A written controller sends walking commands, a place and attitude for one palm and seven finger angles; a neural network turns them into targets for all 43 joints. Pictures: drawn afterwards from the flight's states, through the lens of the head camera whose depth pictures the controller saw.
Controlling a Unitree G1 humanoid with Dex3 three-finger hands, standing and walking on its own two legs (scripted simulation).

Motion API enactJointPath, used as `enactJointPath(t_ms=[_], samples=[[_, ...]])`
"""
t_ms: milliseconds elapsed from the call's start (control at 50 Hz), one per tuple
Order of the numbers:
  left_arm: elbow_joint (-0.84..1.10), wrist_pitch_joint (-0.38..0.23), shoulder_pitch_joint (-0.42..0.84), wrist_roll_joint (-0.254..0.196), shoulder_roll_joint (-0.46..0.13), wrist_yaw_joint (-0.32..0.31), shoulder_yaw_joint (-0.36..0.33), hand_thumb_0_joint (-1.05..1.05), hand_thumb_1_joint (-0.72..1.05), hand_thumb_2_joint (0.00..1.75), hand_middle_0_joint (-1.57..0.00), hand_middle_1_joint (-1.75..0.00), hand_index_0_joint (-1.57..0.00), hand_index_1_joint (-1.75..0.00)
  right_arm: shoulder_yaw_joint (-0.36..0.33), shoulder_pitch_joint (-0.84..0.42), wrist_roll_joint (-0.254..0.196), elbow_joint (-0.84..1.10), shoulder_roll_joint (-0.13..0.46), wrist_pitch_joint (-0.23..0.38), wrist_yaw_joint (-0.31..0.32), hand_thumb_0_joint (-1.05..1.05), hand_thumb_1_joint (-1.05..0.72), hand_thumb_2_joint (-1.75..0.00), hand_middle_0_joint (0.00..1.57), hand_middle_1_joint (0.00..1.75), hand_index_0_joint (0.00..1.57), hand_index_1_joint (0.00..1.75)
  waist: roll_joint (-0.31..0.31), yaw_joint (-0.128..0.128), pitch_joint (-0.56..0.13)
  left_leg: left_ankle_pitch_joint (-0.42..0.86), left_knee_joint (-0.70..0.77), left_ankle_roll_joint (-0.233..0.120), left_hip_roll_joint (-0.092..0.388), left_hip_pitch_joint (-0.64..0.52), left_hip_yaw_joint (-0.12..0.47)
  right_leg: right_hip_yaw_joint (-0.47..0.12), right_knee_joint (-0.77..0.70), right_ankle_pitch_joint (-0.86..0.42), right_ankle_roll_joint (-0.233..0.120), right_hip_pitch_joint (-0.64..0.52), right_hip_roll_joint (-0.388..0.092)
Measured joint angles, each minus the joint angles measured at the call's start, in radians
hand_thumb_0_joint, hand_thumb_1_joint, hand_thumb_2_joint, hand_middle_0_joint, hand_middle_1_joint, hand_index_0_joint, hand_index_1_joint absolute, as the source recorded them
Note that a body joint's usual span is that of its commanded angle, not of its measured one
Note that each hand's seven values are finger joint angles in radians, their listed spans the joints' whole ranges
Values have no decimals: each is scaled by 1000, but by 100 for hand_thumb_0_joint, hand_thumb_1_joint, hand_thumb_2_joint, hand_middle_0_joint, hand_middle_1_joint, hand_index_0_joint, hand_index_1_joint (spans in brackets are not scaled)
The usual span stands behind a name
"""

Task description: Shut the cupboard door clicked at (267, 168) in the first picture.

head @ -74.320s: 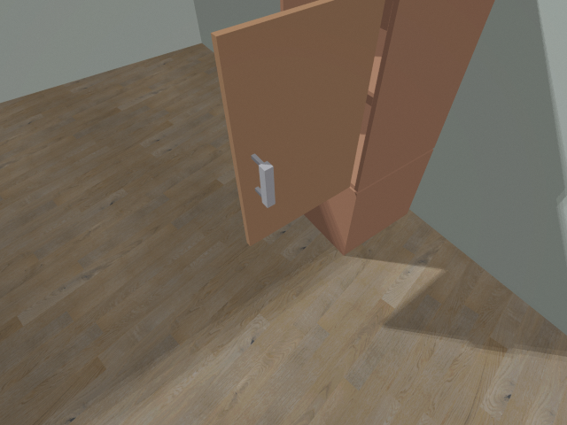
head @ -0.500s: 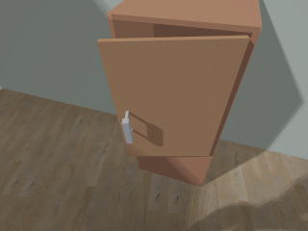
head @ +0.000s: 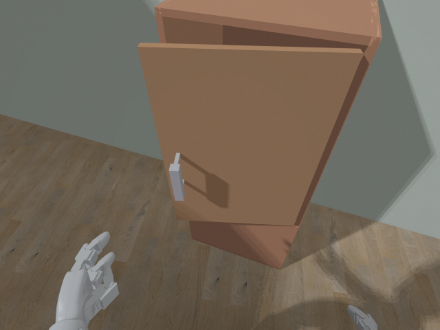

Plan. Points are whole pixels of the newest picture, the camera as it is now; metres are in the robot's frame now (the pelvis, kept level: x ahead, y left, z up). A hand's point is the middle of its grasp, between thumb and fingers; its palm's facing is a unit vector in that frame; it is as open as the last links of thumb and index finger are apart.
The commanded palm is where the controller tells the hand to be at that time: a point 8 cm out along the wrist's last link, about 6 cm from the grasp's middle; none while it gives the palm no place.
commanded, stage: raise the hand and make a fist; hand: left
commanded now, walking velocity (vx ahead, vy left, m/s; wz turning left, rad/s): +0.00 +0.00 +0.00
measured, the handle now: (178, 176) +0.50 +0.13 -0.06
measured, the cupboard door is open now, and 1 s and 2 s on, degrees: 17 17 17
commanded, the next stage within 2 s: bring the fist close to the handle in 1.74 s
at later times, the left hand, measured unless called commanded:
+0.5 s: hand (121, 316) +0.17 +0.19 -0.05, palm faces -0.09 -1.00 +0.00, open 4.9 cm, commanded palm +0.14 +0.24 -0.05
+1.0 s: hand (109, 313) +0.17 +0.21 -0.05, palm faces -0.04 -1.00 -0.03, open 3.1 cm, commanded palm +0.15 +0.26 -0.05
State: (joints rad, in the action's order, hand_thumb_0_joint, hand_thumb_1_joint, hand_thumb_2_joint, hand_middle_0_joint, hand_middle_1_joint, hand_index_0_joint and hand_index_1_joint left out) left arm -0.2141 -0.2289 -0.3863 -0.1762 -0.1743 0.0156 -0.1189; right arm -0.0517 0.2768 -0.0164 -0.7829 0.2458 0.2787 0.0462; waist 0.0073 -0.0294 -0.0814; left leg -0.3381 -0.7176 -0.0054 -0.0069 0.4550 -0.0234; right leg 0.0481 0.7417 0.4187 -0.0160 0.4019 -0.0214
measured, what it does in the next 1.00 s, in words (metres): lowers itself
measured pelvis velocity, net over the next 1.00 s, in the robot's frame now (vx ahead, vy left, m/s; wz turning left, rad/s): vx -0.04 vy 0.03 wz -0.02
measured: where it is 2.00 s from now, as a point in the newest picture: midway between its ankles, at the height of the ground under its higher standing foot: outside the picture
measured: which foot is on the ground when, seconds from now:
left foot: down 0.00-1.00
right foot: down 0.00-1.00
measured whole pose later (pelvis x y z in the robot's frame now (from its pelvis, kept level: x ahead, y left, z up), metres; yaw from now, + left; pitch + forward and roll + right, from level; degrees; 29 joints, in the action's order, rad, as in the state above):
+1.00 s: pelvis -0.04 +0.03 -0.10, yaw -1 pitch +18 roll -5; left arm 0.08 -0.42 -0.43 -0.25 -0.25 0.25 -0.11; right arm 0.01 0.21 -0.01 -0.47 0.22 0.18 0.04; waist 0.03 0.01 -0.18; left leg -0.53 -1.33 -0.04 0.02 1.11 0.02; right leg 0.09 1.27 0.58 0.00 1.00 0.00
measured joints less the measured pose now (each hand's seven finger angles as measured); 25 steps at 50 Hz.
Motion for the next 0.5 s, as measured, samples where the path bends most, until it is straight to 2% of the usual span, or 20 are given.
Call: enactJointPath(t_ms=[80,100,120,140,200,260,320,400,500], samples=[[-12,-308,39,-65,7,215,-44,0,91,90,-28,-38,-28,-39,-24,-80,13,110,-1,26,-41,1,-90,-90,20,30,19,30,-27,14,-69,-70,-216,11,15,248,-8,-9,233,74,-14,258,7],[-22,-366,41,-72,1,274,-46,0,91,90,-30,-40,-29,-40,-29,-98,13,137,1,29,-47,1,-90,-90,20,30,19,30,-34,21,-77,-91,-276,12,19,308,-7,-9,294,92,-23,320,10],[-27,-399,38,-80,-5,326,-47,0,91,90,-31,-42,-31,-42,-32,-114,11,166,5,27,-50,1,-90,-90,20,30,19,30,-40,30,-81,-107,-335,19,23,364,-4,-8,352,110,-31,374,13],[-29,-407,31,-93,-11,369,-45,0,91,90,-33,-43,-33,-44,-34,-126,8,193,11,22,-50,1,-90,-90,20,30,19,30,-41,39,-84,-127,-390,19,25,414,-1,-5,405,132,-30,423,14],[-9,-355,-9,-129,-21,421,-48,0,90,90,-38,-49,-38,-49,-32,-146,-4,257,21,5,-33,1,-90,-90,20,30,19,30,-36,67,-88,-174,-521,22,31,526,17,9,522,161,-27,523,18],[61,-308,-51,-145,-27,394,-58,1,90,90,-44,-55,-44,-55,-18,-146,-9,280,15,0,-10,1,-90,-90,20,30,19,30,-17,92,-84,-203,-605,27,37,593,46,37,587,208,-35,570,26],[160,-299,-69,-144,-40,368,-57,2,90,90,-49,-61,-49,-61,11,-138,-5,267,-5,-3,9,1,-90,-90,20,30,19,30,1,107,-80,-214,-645,26,41,631,70,60,608,214,-39,592,31],[221,-259,-21,-144,-58,384,-46,2,90,90,-56,-68,-56,-69,48,-120,-7,233,-38,-20,19,1,-90,-90,20,30,20,30,26,103,-78,-210,-657,20,43,661,86,75,601,202,-34,610,36],[213,-148,19,-145,-66,379,-46,2,90,90,-65,-78,-65,-79,62,-76,-12,215,-71,-55,15,1,-90,-90,21,30,20,30,39,70,-87,-194,-629,6,45,663,68,57,568,178,-19,616,37]])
